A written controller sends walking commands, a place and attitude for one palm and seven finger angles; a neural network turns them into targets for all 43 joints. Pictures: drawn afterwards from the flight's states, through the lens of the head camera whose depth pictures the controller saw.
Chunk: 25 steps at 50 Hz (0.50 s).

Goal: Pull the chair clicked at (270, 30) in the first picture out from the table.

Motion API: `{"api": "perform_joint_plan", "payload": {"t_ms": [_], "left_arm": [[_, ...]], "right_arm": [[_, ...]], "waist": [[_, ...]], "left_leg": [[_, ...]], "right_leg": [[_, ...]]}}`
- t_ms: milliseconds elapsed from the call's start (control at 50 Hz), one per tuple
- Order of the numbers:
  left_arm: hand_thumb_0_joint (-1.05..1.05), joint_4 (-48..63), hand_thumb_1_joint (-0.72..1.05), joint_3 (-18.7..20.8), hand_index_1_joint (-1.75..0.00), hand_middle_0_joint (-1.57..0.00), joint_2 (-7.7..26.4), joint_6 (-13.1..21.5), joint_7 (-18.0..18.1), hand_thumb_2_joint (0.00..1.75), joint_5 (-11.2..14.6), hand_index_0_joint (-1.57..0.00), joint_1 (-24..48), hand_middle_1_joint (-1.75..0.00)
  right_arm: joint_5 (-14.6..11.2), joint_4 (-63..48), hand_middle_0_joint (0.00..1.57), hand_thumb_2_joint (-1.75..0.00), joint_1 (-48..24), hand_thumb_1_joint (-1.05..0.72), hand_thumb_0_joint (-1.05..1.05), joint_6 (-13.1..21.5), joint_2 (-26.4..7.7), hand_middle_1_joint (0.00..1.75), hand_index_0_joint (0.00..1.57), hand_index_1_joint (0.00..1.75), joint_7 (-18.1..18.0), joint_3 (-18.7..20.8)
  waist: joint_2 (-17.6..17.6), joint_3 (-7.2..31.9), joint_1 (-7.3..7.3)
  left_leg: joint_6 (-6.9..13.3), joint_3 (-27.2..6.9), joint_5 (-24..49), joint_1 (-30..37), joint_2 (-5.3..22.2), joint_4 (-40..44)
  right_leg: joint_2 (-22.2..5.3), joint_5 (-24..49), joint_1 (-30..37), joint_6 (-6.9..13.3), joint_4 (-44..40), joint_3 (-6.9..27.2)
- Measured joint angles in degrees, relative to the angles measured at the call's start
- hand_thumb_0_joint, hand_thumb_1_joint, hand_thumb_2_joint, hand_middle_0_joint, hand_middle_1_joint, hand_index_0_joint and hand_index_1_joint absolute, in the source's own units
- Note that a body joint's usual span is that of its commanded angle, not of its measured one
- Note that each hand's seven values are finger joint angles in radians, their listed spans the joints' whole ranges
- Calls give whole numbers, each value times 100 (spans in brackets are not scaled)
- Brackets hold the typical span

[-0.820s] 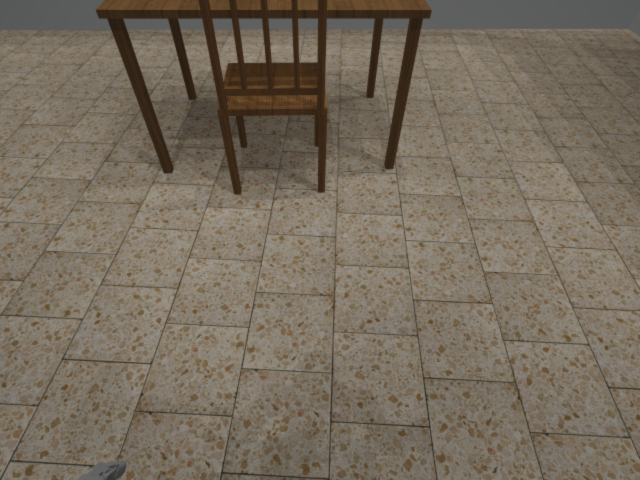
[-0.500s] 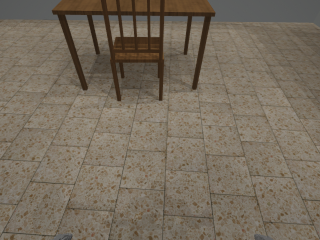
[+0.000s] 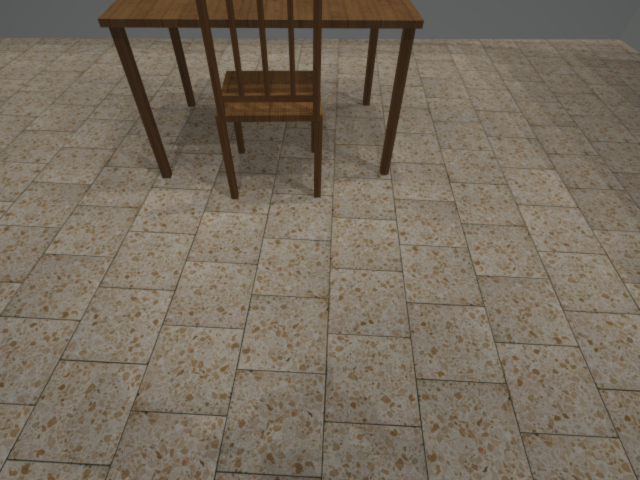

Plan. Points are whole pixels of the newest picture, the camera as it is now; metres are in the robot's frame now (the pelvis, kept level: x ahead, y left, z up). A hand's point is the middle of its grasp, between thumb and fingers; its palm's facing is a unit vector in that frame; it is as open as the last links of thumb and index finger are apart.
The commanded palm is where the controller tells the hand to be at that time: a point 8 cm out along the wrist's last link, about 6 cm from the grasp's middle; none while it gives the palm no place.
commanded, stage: stand and wait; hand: left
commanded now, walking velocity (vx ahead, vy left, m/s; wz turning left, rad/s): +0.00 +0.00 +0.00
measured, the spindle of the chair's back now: (263, 46) +1.46 +0.29 -0.07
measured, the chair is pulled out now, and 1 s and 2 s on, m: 0.00 0.00 0.00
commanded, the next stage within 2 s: look at it before walking up in 0.08 s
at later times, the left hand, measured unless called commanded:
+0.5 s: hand out of the picture +0.06 +0.25 -0.16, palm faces -0.03 -0.94 -0.33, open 7.4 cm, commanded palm none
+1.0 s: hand out of the picture +0.06 +0.23 -0.17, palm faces -0.01 -0.96 -0.28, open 7.4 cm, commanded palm none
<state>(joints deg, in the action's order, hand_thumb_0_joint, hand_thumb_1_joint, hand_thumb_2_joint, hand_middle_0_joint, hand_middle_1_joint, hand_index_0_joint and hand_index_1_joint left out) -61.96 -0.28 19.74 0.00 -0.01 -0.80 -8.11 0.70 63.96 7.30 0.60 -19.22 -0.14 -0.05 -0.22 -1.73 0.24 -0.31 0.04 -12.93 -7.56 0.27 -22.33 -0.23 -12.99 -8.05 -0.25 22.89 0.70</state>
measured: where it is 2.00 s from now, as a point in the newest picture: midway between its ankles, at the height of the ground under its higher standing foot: (317, 430)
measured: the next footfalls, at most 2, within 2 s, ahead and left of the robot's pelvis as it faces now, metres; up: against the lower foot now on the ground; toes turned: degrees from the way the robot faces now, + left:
right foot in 1.56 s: +0.38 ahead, -0.10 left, +0.00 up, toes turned -9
left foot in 1.96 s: +0.51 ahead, +0.15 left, +0.00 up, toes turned +11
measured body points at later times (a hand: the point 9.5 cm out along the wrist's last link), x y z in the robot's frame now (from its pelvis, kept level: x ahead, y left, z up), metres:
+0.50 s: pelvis -0.01 +0.00 +0.00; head +0.00 +0.00 +0.45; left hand +0.06 +0.30 -0.13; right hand +0.07 -0.29 -0.13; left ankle -0.01 +0.12 -0.74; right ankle -0.01 -0.12 -0.74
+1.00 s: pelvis +0.02 +0.00 -0.01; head +0.01 +0.01 +0.44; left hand +0.06 +0.28 -0.15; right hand +0.07 -0.27 -0.15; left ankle -0.01 +0.12 -0.74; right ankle -0.01 -0.12 -0.74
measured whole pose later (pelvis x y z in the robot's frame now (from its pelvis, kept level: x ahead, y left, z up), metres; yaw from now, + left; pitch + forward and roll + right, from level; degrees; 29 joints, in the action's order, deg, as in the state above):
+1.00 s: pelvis +0.02 +0.00 -0.01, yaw +0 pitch -1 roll +0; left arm -62.0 -0.1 16.4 -0.5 -0.3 -1.5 -12.6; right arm 1.5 63.9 10.5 0.1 -16.3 0.2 -0.2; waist 0.0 1.1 0.7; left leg 0.0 0.2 -18.4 -9.5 0.8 -27.7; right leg 0.3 -16.2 -9.0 0.0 25.9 0.7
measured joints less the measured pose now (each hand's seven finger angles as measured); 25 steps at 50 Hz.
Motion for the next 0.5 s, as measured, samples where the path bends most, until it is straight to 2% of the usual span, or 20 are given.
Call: {"api": "perform_joint_plan", "payload": {"t_ms": [500], "left_arm": [[0, -33, 91, -9, -30, -20, -46, 5, -14, 90, -17, -20, 3, -30]], "right_arm": [[-5, 18, 21, -90, -63, -90, 1, 32, 30, 30, 20, 30, 14, -7]], "waist": [[-16, -17, 21]], "left_leg": [[4, 7, 100, -41, -8, 92]], "right_leg": [[-8, 93, -51, -9, -75, 8]]}}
